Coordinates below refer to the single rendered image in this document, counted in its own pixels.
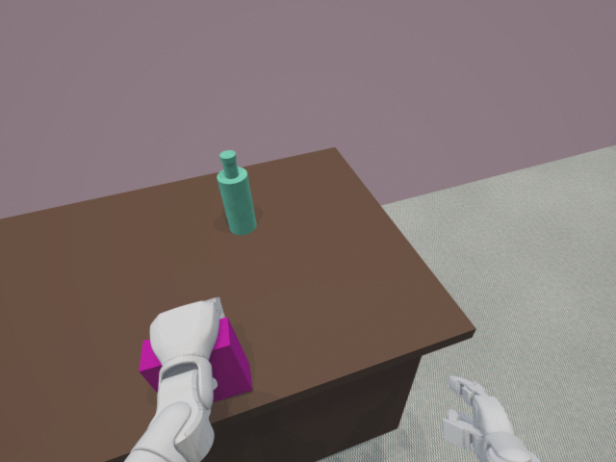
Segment robot right hand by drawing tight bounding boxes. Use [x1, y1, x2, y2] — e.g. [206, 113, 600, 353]
[443, 376, 515, 462]

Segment robot left forearm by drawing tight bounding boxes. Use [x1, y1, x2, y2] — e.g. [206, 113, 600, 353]
[124, 355, 215, 462]

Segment table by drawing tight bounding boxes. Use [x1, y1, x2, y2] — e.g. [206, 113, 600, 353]
[0, 147, 476, 462]

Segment robot right forearm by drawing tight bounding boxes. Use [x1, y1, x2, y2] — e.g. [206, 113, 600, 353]
[482, 431, 541, 462]

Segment sponge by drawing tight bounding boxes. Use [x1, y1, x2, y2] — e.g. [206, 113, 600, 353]
[140, 317, 252, 402]

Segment robot left hand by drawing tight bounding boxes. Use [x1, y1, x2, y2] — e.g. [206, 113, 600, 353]
[150, 297, 225, 391]

